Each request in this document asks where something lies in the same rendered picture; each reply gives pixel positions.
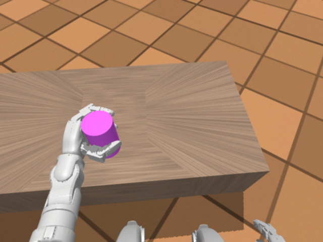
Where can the left robot arm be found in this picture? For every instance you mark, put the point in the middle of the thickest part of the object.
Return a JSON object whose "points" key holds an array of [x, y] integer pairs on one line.
{"points": [[59, 215]]}

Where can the left robot hand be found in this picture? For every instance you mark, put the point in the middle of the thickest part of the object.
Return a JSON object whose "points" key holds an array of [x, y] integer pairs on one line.
{"points": [[75, 142]]}

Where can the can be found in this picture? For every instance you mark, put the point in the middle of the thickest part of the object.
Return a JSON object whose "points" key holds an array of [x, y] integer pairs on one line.
{"points": [[99, 129]]}

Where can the right robot hand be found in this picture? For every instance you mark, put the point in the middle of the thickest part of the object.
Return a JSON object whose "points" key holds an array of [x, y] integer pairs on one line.
{"points": [[267, 231]]}

